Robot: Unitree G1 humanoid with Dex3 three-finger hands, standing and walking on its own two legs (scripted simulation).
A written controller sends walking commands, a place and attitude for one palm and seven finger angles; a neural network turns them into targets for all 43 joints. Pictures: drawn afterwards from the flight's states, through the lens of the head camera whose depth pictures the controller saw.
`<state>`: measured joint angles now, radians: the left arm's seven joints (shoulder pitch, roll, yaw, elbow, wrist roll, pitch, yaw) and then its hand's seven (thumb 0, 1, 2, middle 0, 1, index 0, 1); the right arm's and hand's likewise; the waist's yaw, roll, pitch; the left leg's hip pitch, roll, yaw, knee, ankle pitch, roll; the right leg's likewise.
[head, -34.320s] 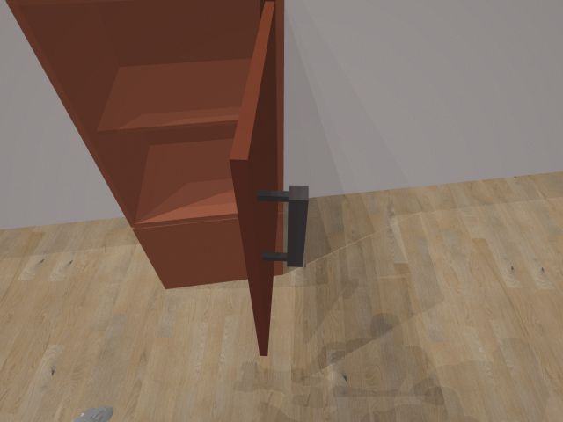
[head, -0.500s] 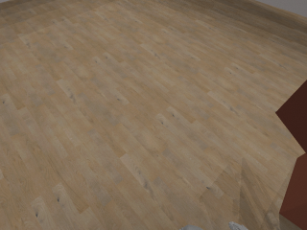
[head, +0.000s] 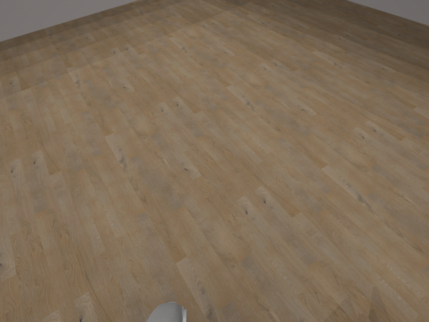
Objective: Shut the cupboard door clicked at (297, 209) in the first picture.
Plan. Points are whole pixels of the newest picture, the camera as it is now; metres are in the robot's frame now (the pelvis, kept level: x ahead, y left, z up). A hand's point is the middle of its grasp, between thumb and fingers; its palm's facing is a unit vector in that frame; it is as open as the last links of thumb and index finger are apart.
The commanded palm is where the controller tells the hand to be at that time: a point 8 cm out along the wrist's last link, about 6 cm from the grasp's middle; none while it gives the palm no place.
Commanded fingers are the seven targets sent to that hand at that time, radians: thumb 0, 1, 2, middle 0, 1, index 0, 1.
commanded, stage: walk to a spot facing it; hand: left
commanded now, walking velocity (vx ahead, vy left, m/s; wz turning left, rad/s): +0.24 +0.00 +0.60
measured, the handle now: out of the picture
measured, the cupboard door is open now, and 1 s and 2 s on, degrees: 51 51 51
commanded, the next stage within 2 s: turn to face it in 0.08 s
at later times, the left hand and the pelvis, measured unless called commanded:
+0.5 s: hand (105, 314) +0.17 +0.25 -0.18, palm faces +0.12 -0.97 -0.21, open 7.4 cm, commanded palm none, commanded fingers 0.00 0.90 0.90 -0.20 -0.30 -0.20 -0.30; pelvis +0.16 +0.06 -0.01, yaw +2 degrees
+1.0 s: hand (115, 224) +0.38 +0.28 -0.17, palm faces -0.21 -0.95 -0.22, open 7.4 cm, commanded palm none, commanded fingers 0.00 0.90 0.90 -0.20 -0.30 -0.20 -0.30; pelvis +0.24 +0.09 +0.00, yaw -15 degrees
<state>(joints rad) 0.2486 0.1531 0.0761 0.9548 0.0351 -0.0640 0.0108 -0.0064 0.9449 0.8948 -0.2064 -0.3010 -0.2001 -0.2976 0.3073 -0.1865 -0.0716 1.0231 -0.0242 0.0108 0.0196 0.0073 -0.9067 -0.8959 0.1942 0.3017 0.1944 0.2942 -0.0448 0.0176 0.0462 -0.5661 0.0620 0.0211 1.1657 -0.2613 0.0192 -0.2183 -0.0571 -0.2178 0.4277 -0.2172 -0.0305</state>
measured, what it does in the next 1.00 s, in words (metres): walks ahead, turning right: left foot, then right foot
